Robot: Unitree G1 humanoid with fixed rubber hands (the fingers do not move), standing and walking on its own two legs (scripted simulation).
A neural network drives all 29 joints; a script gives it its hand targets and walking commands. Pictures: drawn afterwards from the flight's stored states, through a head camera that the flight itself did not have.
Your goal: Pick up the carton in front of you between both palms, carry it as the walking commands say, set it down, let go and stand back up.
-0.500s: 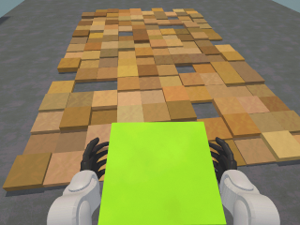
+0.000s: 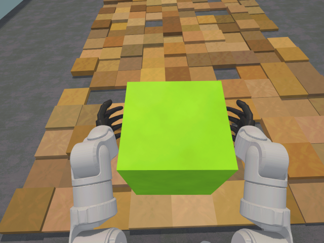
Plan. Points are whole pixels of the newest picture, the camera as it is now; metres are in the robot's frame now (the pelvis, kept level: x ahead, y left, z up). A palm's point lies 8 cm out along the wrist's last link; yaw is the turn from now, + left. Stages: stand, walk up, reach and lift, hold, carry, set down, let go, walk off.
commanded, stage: carry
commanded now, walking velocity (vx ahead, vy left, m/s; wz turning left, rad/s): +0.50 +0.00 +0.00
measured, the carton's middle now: (173, 144) +0.35 +0.01 +0.05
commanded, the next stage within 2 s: none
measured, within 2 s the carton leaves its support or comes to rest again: neither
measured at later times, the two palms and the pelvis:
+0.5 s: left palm (135, 39) +0.71 +0.14 +0.15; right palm (229, 41) +0.68 -0.17 +0.15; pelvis +0.35 +0.02 +0.04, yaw -2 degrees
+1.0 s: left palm (151, 6) +1.01 +0.11 +0.14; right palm (222, 4) +1.03 -0.20 +0.13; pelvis +0.68 -0.05 +0.02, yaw -2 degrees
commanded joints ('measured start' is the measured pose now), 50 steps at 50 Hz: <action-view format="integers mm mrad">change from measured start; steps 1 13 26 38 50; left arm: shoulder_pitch -597 -461 -451 -455 -714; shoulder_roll -686 -621 -585 -514 -793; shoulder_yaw -587 -689 -547 -533 -626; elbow -133 -346 -275 -167 -121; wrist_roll -216 -248 -135 -120 -240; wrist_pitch -42 -89 -25 54 -1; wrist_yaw -20 -38 -10 -9 -63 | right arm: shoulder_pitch -638 -486 -588 -482 -621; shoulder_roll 718 645 716 606 781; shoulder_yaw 559 612 729 588 497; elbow -110 -261 -311 -117 -8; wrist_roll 144 144 266 162 64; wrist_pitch -56 -111 -54 20 -20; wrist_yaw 0 19 57 28 25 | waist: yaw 20 47 -138 -106 4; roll -137 -126 5 108 -78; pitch -510 -440 -506 -357 -410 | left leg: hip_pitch -483 -717 431 312 -693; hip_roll -3 13 237 131 31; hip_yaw -73 57 -401 -45 -40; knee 306 -14 -662 -588 427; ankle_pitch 88 224 645 728 58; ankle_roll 46 48 226 113 34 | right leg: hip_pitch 768 849 -250 77 642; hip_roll -306 -198 -5 20 -276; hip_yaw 568 268 254 98 507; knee -263 -210 674 -218 -268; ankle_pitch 193 628 -164 305 190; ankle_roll -104 -104 50 61 -132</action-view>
